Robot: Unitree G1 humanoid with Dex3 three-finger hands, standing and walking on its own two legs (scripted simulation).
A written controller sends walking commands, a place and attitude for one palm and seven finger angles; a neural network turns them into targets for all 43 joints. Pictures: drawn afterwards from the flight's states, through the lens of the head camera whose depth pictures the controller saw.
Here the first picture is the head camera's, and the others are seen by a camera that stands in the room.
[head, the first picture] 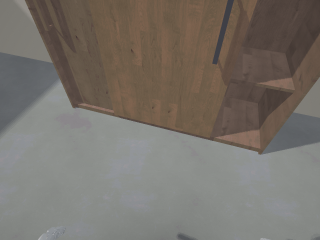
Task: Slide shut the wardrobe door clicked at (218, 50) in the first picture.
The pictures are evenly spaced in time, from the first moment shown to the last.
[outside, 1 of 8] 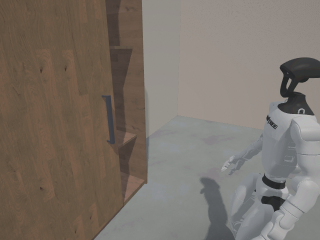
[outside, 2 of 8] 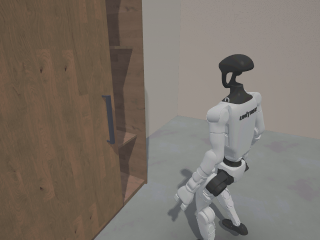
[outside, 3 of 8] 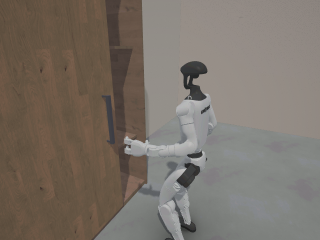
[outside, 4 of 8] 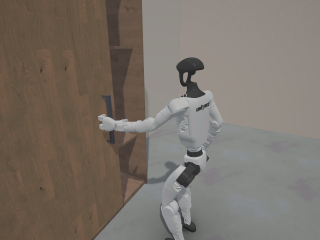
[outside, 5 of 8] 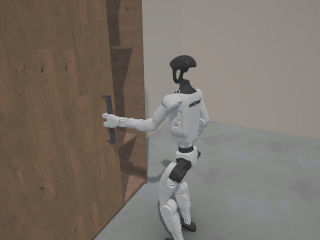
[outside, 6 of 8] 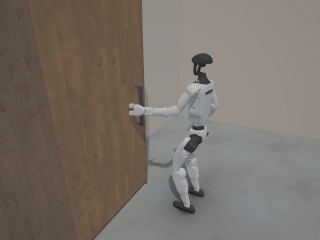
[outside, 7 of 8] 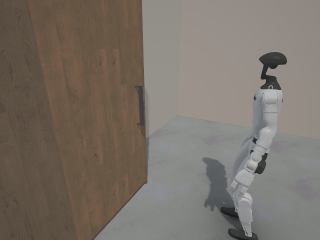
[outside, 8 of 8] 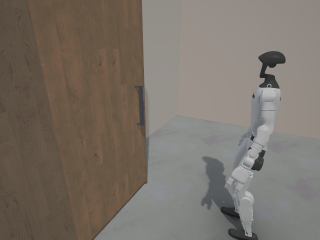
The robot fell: no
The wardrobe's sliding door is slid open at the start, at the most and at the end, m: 0.37 0.37 0.01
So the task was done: yes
